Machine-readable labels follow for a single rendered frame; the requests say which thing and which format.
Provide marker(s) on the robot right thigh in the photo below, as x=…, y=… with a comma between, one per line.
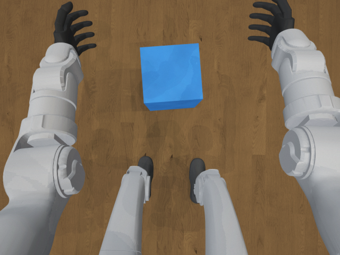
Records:
x=223, y=232

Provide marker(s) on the left robot hand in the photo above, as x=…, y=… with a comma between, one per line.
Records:
x=64, y=31

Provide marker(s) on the right robot forearm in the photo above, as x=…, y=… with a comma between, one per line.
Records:
x=304, y=80

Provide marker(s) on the robot right foot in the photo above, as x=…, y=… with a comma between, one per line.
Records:
x=197, y=166

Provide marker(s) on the robot right upper arm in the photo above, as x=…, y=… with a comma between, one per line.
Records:
x=312, y=155

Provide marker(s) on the carton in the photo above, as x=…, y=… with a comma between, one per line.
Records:
x=171, y=76

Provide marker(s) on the left robot forearm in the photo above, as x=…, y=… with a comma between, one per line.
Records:
x=53, y=101

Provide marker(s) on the robot left upper arm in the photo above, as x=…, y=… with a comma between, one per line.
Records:
x=39, y=182

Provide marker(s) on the right robot hand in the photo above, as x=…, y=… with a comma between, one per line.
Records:
x=282, y=20

